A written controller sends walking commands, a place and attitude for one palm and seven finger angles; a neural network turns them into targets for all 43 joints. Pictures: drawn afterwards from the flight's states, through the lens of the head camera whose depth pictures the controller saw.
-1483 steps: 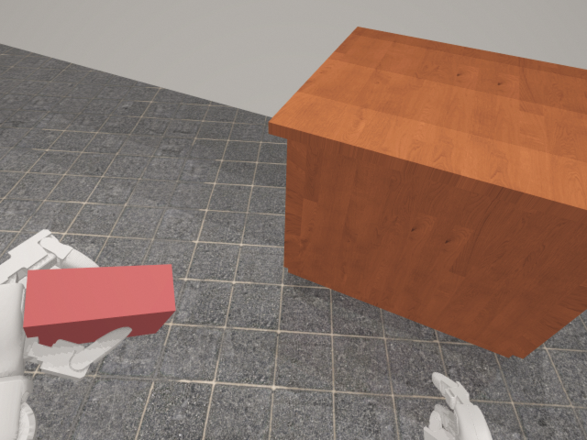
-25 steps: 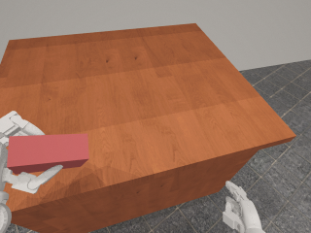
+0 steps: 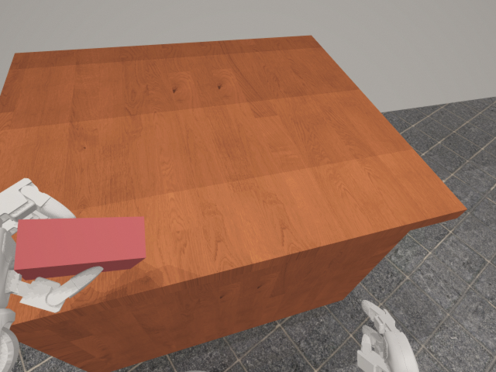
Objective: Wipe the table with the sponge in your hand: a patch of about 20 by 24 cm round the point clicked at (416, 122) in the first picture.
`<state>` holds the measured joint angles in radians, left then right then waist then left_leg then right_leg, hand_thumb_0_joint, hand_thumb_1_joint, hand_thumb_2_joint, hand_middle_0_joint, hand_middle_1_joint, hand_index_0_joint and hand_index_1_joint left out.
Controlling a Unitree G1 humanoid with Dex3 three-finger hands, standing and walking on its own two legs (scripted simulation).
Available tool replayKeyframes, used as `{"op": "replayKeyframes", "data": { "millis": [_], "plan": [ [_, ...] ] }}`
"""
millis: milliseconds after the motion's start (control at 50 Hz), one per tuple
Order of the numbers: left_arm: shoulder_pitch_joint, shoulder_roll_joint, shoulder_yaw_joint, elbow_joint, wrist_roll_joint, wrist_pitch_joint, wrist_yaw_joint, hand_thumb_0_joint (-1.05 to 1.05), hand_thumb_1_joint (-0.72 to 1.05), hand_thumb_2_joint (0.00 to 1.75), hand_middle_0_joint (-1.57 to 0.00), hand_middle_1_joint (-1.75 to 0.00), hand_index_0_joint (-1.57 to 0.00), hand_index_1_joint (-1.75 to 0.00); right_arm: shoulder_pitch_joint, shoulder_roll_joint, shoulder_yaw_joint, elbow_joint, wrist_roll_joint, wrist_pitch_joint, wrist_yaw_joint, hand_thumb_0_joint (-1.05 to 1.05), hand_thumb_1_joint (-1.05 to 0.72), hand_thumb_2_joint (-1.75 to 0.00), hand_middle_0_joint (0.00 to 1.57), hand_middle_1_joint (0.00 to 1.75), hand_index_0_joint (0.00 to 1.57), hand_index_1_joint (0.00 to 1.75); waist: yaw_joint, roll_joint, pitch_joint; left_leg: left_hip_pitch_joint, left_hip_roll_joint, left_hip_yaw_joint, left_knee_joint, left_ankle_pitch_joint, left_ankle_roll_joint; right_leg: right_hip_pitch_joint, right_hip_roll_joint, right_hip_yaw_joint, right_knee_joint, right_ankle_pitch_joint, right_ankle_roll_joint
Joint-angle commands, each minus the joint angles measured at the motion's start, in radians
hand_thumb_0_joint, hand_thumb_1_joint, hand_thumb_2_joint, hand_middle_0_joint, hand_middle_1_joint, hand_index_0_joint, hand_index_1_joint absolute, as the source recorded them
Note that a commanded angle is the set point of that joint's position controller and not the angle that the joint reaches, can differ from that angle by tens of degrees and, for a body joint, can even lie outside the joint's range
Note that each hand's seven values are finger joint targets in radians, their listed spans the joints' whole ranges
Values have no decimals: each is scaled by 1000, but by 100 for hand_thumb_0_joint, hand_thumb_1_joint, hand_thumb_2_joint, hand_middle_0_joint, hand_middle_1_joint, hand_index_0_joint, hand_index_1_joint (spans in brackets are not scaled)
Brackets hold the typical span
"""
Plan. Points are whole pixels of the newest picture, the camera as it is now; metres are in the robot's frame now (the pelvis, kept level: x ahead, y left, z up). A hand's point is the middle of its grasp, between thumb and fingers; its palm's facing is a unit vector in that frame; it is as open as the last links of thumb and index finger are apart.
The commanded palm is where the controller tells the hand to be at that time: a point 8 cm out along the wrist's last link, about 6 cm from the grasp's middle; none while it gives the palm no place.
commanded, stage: look again from close up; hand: left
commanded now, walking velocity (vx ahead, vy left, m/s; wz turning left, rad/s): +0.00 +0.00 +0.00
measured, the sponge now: (102, 247) +0.23 +0.21 +0.12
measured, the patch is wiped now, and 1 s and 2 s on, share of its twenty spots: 0.00 0.00 0.00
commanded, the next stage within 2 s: shuffle to correct the standing spot in 0.34 s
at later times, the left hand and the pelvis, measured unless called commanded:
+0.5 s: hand (73, 227) +0.24 +0.24 +0.16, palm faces +0.32 -0.87 -0.36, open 9.4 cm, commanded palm +0.19 +0.27 +0.18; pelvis +0.02 +0.00 +0.00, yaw -1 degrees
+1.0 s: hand (157, 202) +0.28 +0.15 +0.16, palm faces +0.23 -0.88 -0.41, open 9.4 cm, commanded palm +0.23 +0.20 +0.18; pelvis +0.05 -0.07 +0.00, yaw -5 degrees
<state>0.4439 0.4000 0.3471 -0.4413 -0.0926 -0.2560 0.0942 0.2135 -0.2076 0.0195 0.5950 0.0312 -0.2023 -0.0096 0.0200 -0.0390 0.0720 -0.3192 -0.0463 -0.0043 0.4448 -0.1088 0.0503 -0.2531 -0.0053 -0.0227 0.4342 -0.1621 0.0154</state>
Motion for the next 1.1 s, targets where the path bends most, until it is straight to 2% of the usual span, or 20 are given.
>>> {"op": "replayKeyframes", "data": {
  "millis": [0,120,140,320,340,420,440,520,540,620,640,720,740,800,820,840,880,1000,1020,1080],
  "plan": [
    [-82,172,111,-259,-8,-74,21,0,10,130,-120,-160,-120,-160,-103,-134,-55,-166,4,-61,-14,0,-90,-90,20,30,20,30,-4,135,-143,49,144,-191,-151,-335,-28,1,-80,89,-79,-159,-32],
    [-52,192,145,-257,-9,-63,29,0,10,130,-120,-160,-120,-160,-115,-133,-54,-169,3,-53,-18,0,-90,-90,20,30,20,30,-2,124,-171,95,143,-179,-138,-269,-39,9,-83,88,-83,-127,-36],
    [-49,152,111,-247,-12,-65,23,0,10,130,-120,-160,-120,-160,-106,-132,-51,-164,-4,-47,-18,0,-90,-90,20,30,20,30,-4,100,-168,95,145,-172,-136,-263,-35,5,-79,83,-89,-116,-34],
    [-82,162,111,-244,-1,-41,23,0,10,130,-120,-160,-120,-160,-131,-134,-47,-174,4,-32,-24,0,-90,-90,20,30,20,30,-5,116,-158,134,150,-160,-140,-200,-44,3,-80,90,-97,-99,-33],
    [-73,132,86,-233,-1,-42,19,0,10,130,-120,-160,-120,-160,-124,-131,-43,-169,-5,-26,-26,0,-90,-90,20,30,20,30,-4,100,-153,121,151,-155,-144,-224,-36,6,-75,85,-104,-91,-31],
    [-86,174,120,-263,3,-32,25,0,10,130,-120,-160,-120,-160,-137,-132,-43,-179,1,-22,-29,0,-90,-90,20,30,20,30,-4,118,-163,143,146,-149,-129,-168,-41,19,-79,96,-104,-71,-37],
    [-76,139,97,-252,0,-36,19,0,10,130,-120,-160,-120,-160,-128,-127,-40,-175,-7,-17,-30,0,-90,-90,20,30,20,30,-3,101,-167,146,155,-143,-134,-168,-40,15,-69,89,-103,-53,-36],
    [-101,171,131,-287,-1,-27,19,0,10,130,-120,-160,-120,-160,-139,-120,-48,-194,0,-8,-27,0,-90,-90,20,30,20,30,-1,145,-198,198,200,-147,-142,-99,-59,1,-46,91,-34,-13,-32],
    [-99,133,102,-278,-2,-28,13,0,10,130,-120,-160,-120,-160,-130,-116,-45,-190,-8,1,-27,0,-90,-90,20,30,20,30,1,145,-195,184,218,-151,-158,-119,-56,-2,-32,78,-20,-14,-28],
    [-109,149,114,-276,2,-1,14,0,10,130,-120,-160,-120,-160,-146,-108,-45,-209,-2,17,-23,0,-90,-90,20,30,20,30,0,167,-193,189,245,-144,-166,-159,-45,-10,-31,74,6,-44,-28],
    [-104,108,80,-258,3,4,9,0,10,130,-120,-160,-120,-160,-134,-110,-41,-204,-9,25,-22,0,-90,-90,20,30,20,30,-2,163,-174,163,249,-136,-171,-210,-34,-15,-24,66,1,-47,-28],
    [-83,153,121,-283,3,28,13,0,10,130,-120,-160,-120,-160,-139,-105,-43,-219,1,36,-20,0,-90,-90,20,30,20,30,-10,133,-184,178,223,-101,-109,-167,-27,-11,-39,99,-44,-18,-45],
    [-68,123,94,-274,0,29,8,0,10,130,-120,-160,-120,-160,-132,-104,-39,-215,-7,43,-21,0,-90,-90,20,30,20,30,-10,110,-178,160,215,-91,-91,-165,-22,-8,-36,100,-60,-2,-47],
    [-50,142,119,-291,-10,36,6,0,10,130,-120,-160,-120,-160,-123,-102,-44,-220,0,48,-25,0,-90,-90,20,30,20,30,-16,114,-195,173,201,-66,-39,-90,-25,-4,-52,133,-70,49,-59],
    [-43,177,146,-298,-11,45,13,0,10,130,-120,-160,-120,-160,-143,-101,-40,-222,3,52,-26,0,-90,-90,20,30,20,30,-16,116,-198,181,197,-63,-35,-85,-27,-6,-58,138,-65,43,-62],
    [-29,140,120,-288,-16,45,9,0,10,130,-120,-160,-120,-160,-128,-102,-39,-213,-5,59,-28,0,-90,-90,20,30,20,30,-18,103,-203,175,195,-54,-16,-75,-21,0,-53,136,-73,63,-63],
    [-22,155,139,-295,-22,48,8,0,10,130,-120,-160,-120,-160,-119,-104,-46,-216,2,58,-33,0,-90,-90,20,30,20,30,-22,118,-219,186,193,-46,6,-11,-23,11,-61,147,-63,112,-66],
    [2,152,139,-275,-33,71,1,0,10,130,-120,-160,-120,-160,-116,-111,-53,-207,7,72,-42,0,-90,-90,20,30,20,30,-28,60,-219,180,184,-13,80,51,-26,37,-77,163,-65,237,-66],
    [-2,165,144,-280,-29,77,8,0,10,130,-120,-160,-120,-160,-138,-111,-47,-208,11,72,-41,0,-90,-90,20,30,20,30,-26,92,-219,185,175,-15,77,62,-27,39,-85,170,-61,250,-66],
    [27,148,138,-230,-29,75,8,0,10,130,-120,-160,-120,-160,-130,-122,-53,-192,9,73,-40,0,-90,-90,20,30,20,30,-25,73,-203,155,140,-5,110,42,-29,71,-114,199,-102,361,-39]
  ]
}}
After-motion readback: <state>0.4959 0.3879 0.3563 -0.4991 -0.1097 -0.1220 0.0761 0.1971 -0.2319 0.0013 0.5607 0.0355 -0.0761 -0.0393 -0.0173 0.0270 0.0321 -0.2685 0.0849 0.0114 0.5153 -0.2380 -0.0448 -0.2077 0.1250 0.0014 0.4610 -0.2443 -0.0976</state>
